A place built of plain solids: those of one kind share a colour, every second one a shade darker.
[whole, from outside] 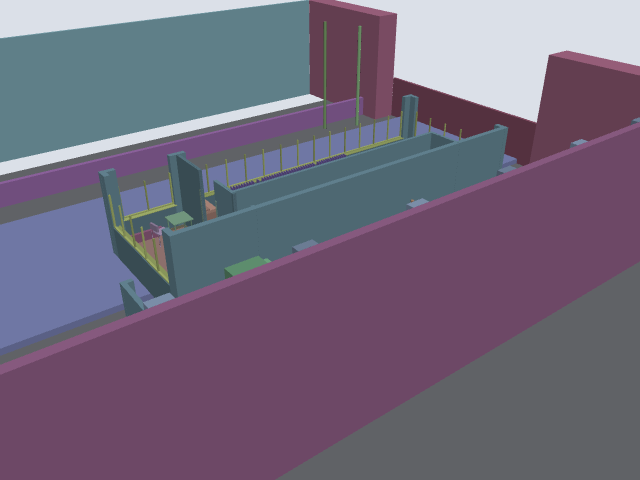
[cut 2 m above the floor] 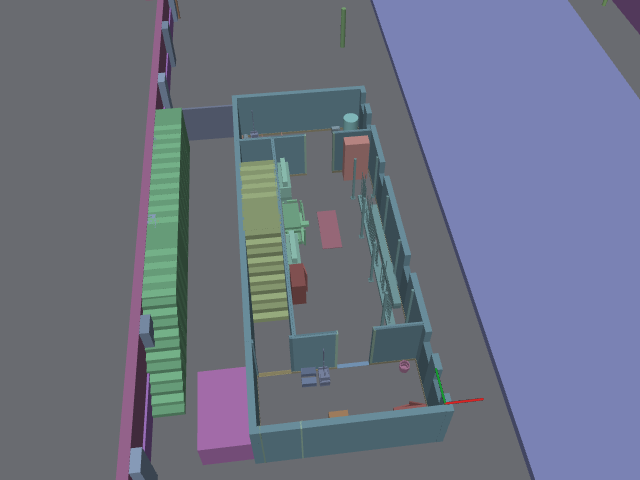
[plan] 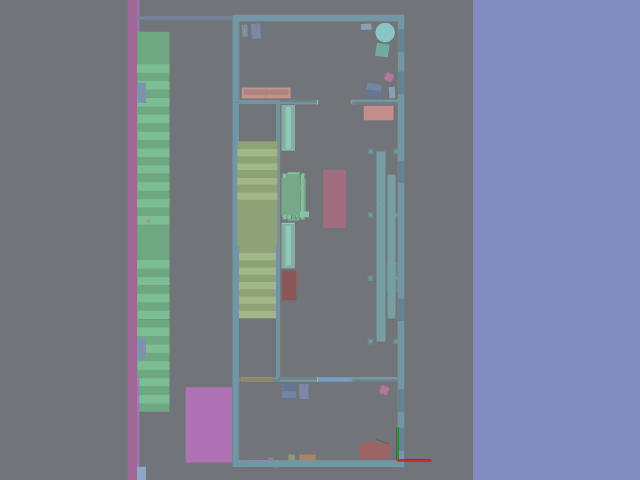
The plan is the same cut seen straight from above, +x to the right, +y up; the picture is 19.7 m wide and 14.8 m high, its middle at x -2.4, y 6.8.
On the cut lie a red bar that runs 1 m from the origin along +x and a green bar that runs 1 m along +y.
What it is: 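A mechanical signal box beside a railway in a town; below a lobby, the locking room and a lamp room, above the operating floor with its lever frame behind one band of glass and beyond a partition the mess room; one straight stair between walls, met straight on from the door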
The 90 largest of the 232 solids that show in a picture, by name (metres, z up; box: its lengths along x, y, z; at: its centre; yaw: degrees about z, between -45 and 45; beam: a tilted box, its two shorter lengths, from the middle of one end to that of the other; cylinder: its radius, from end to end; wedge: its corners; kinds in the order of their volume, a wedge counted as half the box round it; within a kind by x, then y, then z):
{
 "yard_line_bed_1": {"box": [10.1, 39.2, 0.6], "at": [7.37, 7.62, 0.0]},
 "yard_line_abut_1": {"box": [9.88, 1.6, 7.25], "at": [-4.56, -11.18, 3.58]},
 "yard_line_abut_2": {"box": [8.05, 1.6, 7.25], "at": [17.69, -11.18, 3.58]},
 "yard_line_near_1": {"box": [0.3, 35.54, 7.25], "at": [-8.19, 7.39, 3.58]},
 "yard_line_far_1": {"box": [0.2, 35.54, 7.25], "at": [21.82, 7.39, 3.58]},
 "yard_line_step_1": {"box": [1.0, 0.26, 1.44], "at": [-7.54, 3.45, 0.67]},
 "yard_line_step_2": {"box": [1.0, 0.26, 1.62], "at": [-7.54, 3.71, 0.76]},
 "yard_line_step_3": {"box": [1.0, 0.26, 1.79], "at": [-7.54, 3.97, 0.85]},
 "yard_line_step_4": {"box": [1.0, 0.26, 1.97], "at": [-7.54, 4.23, 0.93]},
 "yard_line_step_5": {"box": [1.0, 0.26, 2.14], "at": [-7.54, 4.49, 1.02]},
 "yard_line_step_6": {"box": [1.0, 0.26, 2.32], "at": [-7.54, 4.75, 1.11]},
 "yard_line_step_7": {"box": [1.0, 0.26, 2.49], "at": [-7.54, 5.01, 1.2]},
 "yard_line_step_8": {"box": [1.0, 0.26, 2.67], "at": [-7.54, 5.27, 1.28]},
 "yard_line_step_9": {"box": [1.0, 0.26, 2.84], "at": [-7.54, 5.53, 1.37]},
 "yard_line_step_10": {"box": [1.0, 0.26, 3.01], "at": [-7.54, 5.79, 1.46]},
 "yard_line_step_11": {"box": [1.0, 0.26, 3.19], "at": [-7.54, 6.05, 1.54]},
 "yard_line_step_12": {"box": [1.0, 1.1, 3.36], "at": [-7.54, 6.73, 1.63]},
 "yard_line_step_13": {"box": [1.0, 0.26, 3.54], "at": [-7.54, 7.41, 1.72]},
 "yard_line_step_14": {"box": [1.0, 0.26, 3.71], "at": [-7.54, 7.67, 1.81]},
 "yard_line_step_15": {"box": [1.0, 0.26, 3.89], "at": [-7.54, 7.93, 1.89]},
 "yard_line_step_16": {"box": [1.0, 0.26, 4.06], "at": [-7.54, 8.19, 1.98]},
 "yard_line_step_17": {"box": [1.0, 0.26, 4.23], "at": [-7.54, 8.45, 2.07]},
 "yard_line_step_18": {"box": [1.0, 0.26, 4.41], "at": [-7.54, 8.71, 2.15]},
 "yard_line_step_19": {"box": [1.0, 0.26, 4.58], "at": [-7.54, 8.97, 2.24]},
 "yard_line_step_20": {"box": [1.0, 0.26, 4.76], "at": [-7.54, 9.23, 2.33]},
 "yard_line_step_21": {"box": [1.0, 0.26, 4.93], "at": [-7.54, 9.49, 2.42]},
 "yard_line_step_22": {"box": [1.0, 0.26, 5.11], "at": [-7.54, 9.75, 2.5]},
 "yard_line_step_23": {"box": [1.0, 0.26, 5.28], "at": [-7.54, 10.01, 2.59]},
 "yard_line_step_24": {"box": [1.0, 0.26, 5.46], "at": [-7.54, 10.27, 2.68]},
 "yard_line_step_25": {"box": [1.0, 0.26, 5.63], "at": [-7.54, 10.53, 2.76]},
 "yard_line_step_26": {"box": [1.0, 0.26, 5.8], "at": [-7.54, 10.79, 2.85]},
 "yard_line_step_27": {"box": [1.0, 0.26, 5.98], "at": [-7.54, 11.05, 2.94]},
 "yard_line_step_28": {"box": [1.0, 0.26, 6.15], "at": [-7.54, 11.31, 3.03]},
 "yard_line_step_29": {"box": [1.0, 0.26, 6.33], "at": [-7.54, 11.57, 3.11]},
 "yard_line_step_30": {"box": [1.0, 0.26, 6.5], "at": [-7.54, 11.83, 3.2]},
 "yard_line_step_31": {"box": [1.0, 0.26, 6.68], "at": [-7.54, 12.09, 3.29]},
 "yard_line_step_32": {"box": [1.0, 1.0, 6.85], "at": [-7.54, 12.72, 3.38]},
 "wall_1": {"box": [0.2, 2.7, 2.75], "at": [-5.0, 1.15, 1.32]},
 "wall_2": {"box": [0.2, 2.7, 3.05], "at": [-5.0, 1.15, 5.47]},
 "wall_3": {"box": [0.2, 8.55, 4.25], "at": [-5.0, 6.78, 2.08]},
 "wall_4": {"box": [0.2, 8.55, 3.05], "at": [-5.0, 6.78, 5.47]},
 "wall_5": {"box": [0.2, 2.7, 2.75], "at": [-5.0, 12.4, 1.32]},
 "wall_6": {"box": [0.2, 2.7, 3.05], "at": [-5.0, 12.4, 5.47]},
 "wall_7": {"box": [0.06, 8.55, 4.25], "at": [-3.73, 6.78, 2.08]},
 "wall_8": {"box": [0.06, 8.55, 3.05], "at": [-3.73, 6.78, 5.47]},
 "wall_9": {"box": [0.06, 8.61, 3.05], "at": [-3.67, 6.75, 5.47]},
 "wall_10": {"box": [0.06, 8.55, 2.75], "at": [-3.67, 6.78, 1.32]},
 "wall_11": {"box": [5.3, 0.2, 2.75], "at": [-2.45, -0.1, 1.32]},
 "wall_12": {"box": [5.3, 0.2, 2.75], "at": [-2.45, 13.65, 1.32]},
 "wall_13": {"box": [4.31, 0.2, 1.2], "at": [-2.45, 13.65, 4.55]},
 "wall_14": {"box": [0.2, 1.81, 2.75], "at": [0.1, 3.4, 1.32]},
 "wall_15": {"box": [0.2, 10.46, 1.2], "at": [0.1, 5.53, 4.55]},
 "wall_16": {"box": [0.2, 3.56, 2.75], "at": [0.1, 6.78, 1.32]},
 "wall_17": {"box": [0.2, 1.81, 2.75], "at": [0.1, 10.15, 1.32]},
 "wall_18": {"box": [0.2, 0.61, 2.75], "at": [0.1, 12.3, 1.32]},
 "wall_19": {"box": [0.2, 1.91, 1.2], "at": [0.1, 12.3, 4.55]},
 "stair_1": {"box": [1.24, 0.25, 1.25], "at": [-4.33, 5.63, 0.57]},
 "stair_2": {"box": [1.24, 0.25, 1.45], "at": [-4.33, 5.85, 0.68]},
 "stair_3": {"box": [1.24, 0.25, 1.65], "at": [-4.33, 6.07, 0.78]},
 "stair_4": {"box": [1.24, 0.25, 1.85], "at": [-4.33, 6.29, 0.88]},
 "stair_5": {"box": [1.24, 0.25, 2.05], "at": [-4.33, 6.52, 0.97]},
 "stair_6": {"box": [1.24, 1.2, 2.25], "at": [-4.33, 7.22, 1.07]},
 "stair_7": {"box": [1.24, 0.25, 2.45], "at": [-4.33, 7.94, 1.18]},
 "stair_8": {"box": [1.24, 0.25, 2.65], "at": [-4.33, 8.16, 1.27]},
 "stair_9": {"box": [1.24, 0.25, 2.85], "at": [-4.33, 8.39, 1.38]},
 "stair_10": {"box": [1.24, 0.25, 3.05], "at": [-4.33, 8.61, 1.48]},
 "stair_11": {"box": [1.24, 0.25, 3.25], "at": [-4.33, 8.83, 1.57]},
 "stair_12": {"box": [1.24, 0.25, 3.45], "at": [-4.33, 9.06, 1.68]},
 "stair_13": {"box": [1.24, 0.25, 3.65], "at": [-4.33, 9.28, 1.77]},
 "stair_14": {"box": [1.24, 0.25, 3.85], "at": [-4.33, 9.5, 1.88]},
 "stair_15": {"box": [1.24, 0.25, 4.05], "at": [-4.33, 9.72, 1.98]},
 "yard_line_toe_1": {"box": [0.3, 35.54, 1.35], "at": [15.18, 7.39, 0.62]},
 "yard_line_near_pier_1": {"box": [0.28, 0.63, 7.25], "at": [-7.9, -4.46, 3.58]},
 "yard_line_near_pier_2": {"box": [0.28, 0.63, 7.25], "at": [-7.9, -0.51, 3.58]},
 "yard_line_near_pier_3": {"box": [0.28, 0.63, 7.25], "at": [-7.9, 3.44, 3.58]},
 "yard_line_near_pier_4": {"box": [0.28, 0.63, 7.25], "at": [-7.9, 7.39, 3.58]},
 "yard_line_near_pier_5": {"box": [0.28, 0.63, 7.25], "at": [-7.9, 11.34, 3.58]},
 "yard_line_near_pier_6": {"box": [0.28, 0.63, 7.25], "at": [-7.9, 15.29, 3.58]},
 "yard_line_near_pier_7": {"box": [0.28, 0.63, 7.25], "at": [-7.9, 19.24, 3.58]},
 "yard_line_near_pier_8": {"box": [0.28, 0.63, 7.25], "at": [-7.9, 23.19, 3.58]},
 "yard_line_dark_1": {"box": [13.29, 0.2, 2.84], "at": [7.02, -12.08, 1.37]},
 "yard_line_bunker_1": {"box": [1.43, 2.32, 1.1], "at": [-5.83, 1.1, 0.5]},
 "raised_floor_mess_1": {"box": [5.03, 2.63, 0.25], "at": [-2.45, 12.3, 4.08]},
 "yard_line_near_plinth_1": {"box": [0.07, 35.54, 0.83], "at": [-8.01, 7.39, 0.36]},
 "cupboard_steel_low_1": {"box": [0.45, 0.92, 1.05], "at": [-3.35, 5.4, 0.47]},
 "cupboard_steel_low_2": {"box": [0.92, 0.45, 1.05], "at": [-0.7, 0.29, 0.47]},
 "cupboard_steel_1": {"box": [0.92, 0.45, 1.88], "at": [-0.59, 10.71, 0.89]},
 "register_desk_1": {"box": [1.08, 0.5, 0.99], "at": [-0.73, 10.66, 4.65]},
 "yard_line_fence_1": {"box": [2.94, 0.1, 1.65], "at": [-6.57, 13.65, 0.78]},
 "locking_bed_1": {"box": [0.25, 4.45, 0.31], "at": [-0.2, 6.6, 0.1]}
}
